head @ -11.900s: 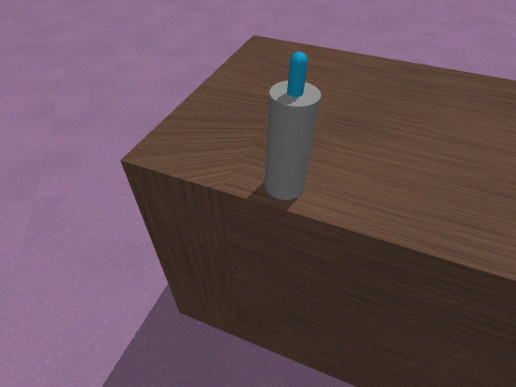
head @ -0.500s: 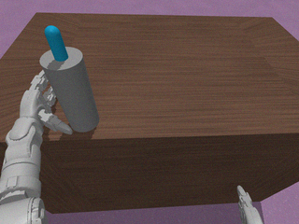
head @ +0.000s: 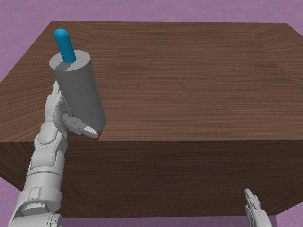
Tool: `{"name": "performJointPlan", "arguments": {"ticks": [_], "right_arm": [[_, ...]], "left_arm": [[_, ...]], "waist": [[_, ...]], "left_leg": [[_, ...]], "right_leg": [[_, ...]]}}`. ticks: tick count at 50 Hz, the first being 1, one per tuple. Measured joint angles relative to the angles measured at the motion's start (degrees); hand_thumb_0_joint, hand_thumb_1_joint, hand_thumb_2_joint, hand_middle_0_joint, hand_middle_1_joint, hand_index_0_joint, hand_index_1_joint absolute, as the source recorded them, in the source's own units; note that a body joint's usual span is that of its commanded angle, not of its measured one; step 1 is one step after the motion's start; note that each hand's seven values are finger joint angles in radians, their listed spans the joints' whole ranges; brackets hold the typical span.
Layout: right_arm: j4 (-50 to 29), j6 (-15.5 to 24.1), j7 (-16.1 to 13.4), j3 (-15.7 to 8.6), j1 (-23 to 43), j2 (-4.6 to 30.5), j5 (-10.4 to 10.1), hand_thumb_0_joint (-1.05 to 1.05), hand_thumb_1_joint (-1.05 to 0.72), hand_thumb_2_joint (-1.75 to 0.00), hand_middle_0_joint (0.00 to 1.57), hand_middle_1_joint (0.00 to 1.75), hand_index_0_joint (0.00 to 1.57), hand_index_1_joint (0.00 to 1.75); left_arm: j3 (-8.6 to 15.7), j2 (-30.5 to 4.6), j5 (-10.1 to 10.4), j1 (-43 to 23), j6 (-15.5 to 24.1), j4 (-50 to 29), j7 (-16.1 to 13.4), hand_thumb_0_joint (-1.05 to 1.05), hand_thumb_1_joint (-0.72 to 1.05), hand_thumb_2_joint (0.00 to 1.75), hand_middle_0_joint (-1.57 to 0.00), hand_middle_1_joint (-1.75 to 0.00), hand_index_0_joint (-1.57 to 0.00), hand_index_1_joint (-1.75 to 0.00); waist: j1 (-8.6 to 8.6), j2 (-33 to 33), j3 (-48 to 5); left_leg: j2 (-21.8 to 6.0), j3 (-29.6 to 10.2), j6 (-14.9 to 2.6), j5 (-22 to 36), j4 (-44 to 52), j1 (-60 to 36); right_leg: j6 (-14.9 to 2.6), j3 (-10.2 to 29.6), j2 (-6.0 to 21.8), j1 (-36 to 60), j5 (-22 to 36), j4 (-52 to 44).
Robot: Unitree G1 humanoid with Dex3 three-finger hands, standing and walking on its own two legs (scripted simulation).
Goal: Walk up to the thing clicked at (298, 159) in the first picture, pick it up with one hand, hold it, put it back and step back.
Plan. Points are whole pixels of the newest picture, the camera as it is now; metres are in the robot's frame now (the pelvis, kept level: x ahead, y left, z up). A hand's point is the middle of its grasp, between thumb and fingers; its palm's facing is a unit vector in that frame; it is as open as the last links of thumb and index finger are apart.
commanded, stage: close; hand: left
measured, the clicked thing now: (79, 86) +0.42 +0.16 +0.19
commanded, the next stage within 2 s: settle in 0.64 s
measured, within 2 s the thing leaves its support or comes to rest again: leaves its support in 1.18 s
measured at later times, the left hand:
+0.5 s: hand (84, 103) +0.43 +0.17 +0.13, palm faces +0.08 -1.00 +0.01, open 13.9 cm
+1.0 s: hand (85, 97) +0.45 +0.17 +0.13, palm faces +0.07 -1.00 -0.02, open 11.3 cm
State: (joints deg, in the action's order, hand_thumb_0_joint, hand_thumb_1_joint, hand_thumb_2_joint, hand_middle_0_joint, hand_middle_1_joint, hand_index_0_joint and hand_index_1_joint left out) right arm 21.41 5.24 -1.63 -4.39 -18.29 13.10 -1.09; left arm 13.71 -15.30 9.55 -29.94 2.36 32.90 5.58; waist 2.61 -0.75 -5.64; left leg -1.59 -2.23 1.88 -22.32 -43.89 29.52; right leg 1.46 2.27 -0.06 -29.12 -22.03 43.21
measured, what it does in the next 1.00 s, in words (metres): stands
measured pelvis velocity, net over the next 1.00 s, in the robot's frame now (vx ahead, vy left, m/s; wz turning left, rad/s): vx -0.03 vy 0.01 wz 0.00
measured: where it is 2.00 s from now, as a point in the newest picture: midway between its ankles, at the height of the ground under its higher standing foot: outside the picture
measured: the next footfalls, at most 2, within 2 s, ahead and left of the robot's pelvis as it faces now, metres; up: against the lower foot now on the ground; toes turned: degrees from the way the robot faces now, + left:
none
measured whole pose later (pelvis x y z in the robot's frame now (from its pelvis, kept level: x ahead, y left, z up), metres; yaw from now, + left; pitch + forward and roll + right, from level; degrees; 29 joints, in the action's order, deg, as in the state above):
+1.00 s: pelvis -0.03 +0.01 -0.01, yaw +0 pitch +9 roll -1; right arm 19.4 5.9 -3.5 -2.6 -17.7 12.9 -0.4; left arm 13.2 -20.2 6.9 -47.3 4.4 52.5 2.9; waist 5.5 -0.5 -4.8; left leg -1.5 -2.3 1.3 -20.7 -46.8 35.7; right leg 2.1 2.4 -0.1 -34.6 -19.7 44.8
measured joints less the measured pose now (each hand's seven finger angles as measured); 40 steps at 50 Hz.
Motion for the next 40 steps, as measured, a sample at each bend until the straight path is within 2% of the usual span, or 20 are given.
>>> {"name": "performJointPlan", "arguments": {"ticks": [4,9,19,31,34,40], "right_arm": [[-1.0,-0.6,-0.2,-0.3,-0.7,0.0,0.1,-0.01,0.53,-0.05,0.06,0.05,0.06,0.05],[-2.1,-0.9,-0.5,0.3,-0.7,-0.6,0.3,-0.02,0.52,-0.05,0.06,0.05,0.06,0.05],[-3.3,-0.3,0.0,0.6,-0.6,-1.0,0.8,-0.01,0.51,-0.05,0.06,0.05,0.06,0.05],[-2.3,-0.4,-0.3,0.7,0.0,-0.2,1.4,-0.01,0.51,-0.05,0.06,0.05,0.06,0.05],[-2.2,-0.2,-0.4,0.7,0.0,-0.2,1.4,-0.01,0.51,-0.05,0.06,0.05,0.06,0.05],[-1.7,0.0,-0.8,1.2,0.2,-0.1,1.3,-0.01,0.51,-0.05,0.06,0.05,0.06,0.05]], "left_arm": [[0.3,0.6,-0.4,-0.4,-0.2,-0.4,-1.9,-0.01,-0.61,0.05,-0.13,-0.06,-0.13,-0.07],[-0.3,0.3,-1.2,-2.0,-0.3,1.4,-3.2,-0.01,-0.61,0.09,-0.27,-0.17,-0.27,-0.17],[0.0,-0.7,-1.7,-7.4,2.2,9.1,-2.8,-0.01,-0.61,0.21,-0.52,-0.37,-0.52,-0.37],[0.7,-2.9,-2.3,-15.5,5.3,17.6,-2.8,0.0,-0.58,0.45,-0.81,-0.66,-0.82,-0.67],[0.6,-3.8,-2.4,-16.9,5.1,19.2,-2.5,0.01,-0.58,0.52,-0.88,-0.74,-0.82,-0.7],[0.4,-4.6,-2.4,-18.7,4.7,21.4,-1.9,0.01,-0.61,0.72,-0.85,-0.81,-0.78,-0.77]], "waist": [[0.32,0.1,0.5],[0.49,0.2,0.7],[1.11,0.5,0.7],[1.78,0.9,1.1],[2.01,0.8,1.0],[2.36,0.7,0.8]], "left_leg": [[0.0,0.1,-0.01,0.1,-0.2,0.1],[0.0,0.1,-0.05,0.3,-0.4,0.1],[0.3,0.1,-0.32,0.7,-1.8,2.6],[0.6,-0.1,-0.53,1.3,-3.9,6.8],[0.5,-0.1,-0.53,1.5,-4.0,7.4],[0.4,-0.2,-0.55,1.7,-4.1,8.0]], "right_leg": [[0.01,0.1,-0.1,-0.2,0.1,0.2],[0.07,0.1,0.0,-0.2,0.3,0.5],[0.36,0.2,0.2,-2.5,0.8,1.6],[0.61,0.1,0.3,-6.4,1.6,3.3],[0.62,0.2,0.3,-7.0,1.8,3.3],[0.63,0.1,0.2,-7.5,2.1,3.1]]}}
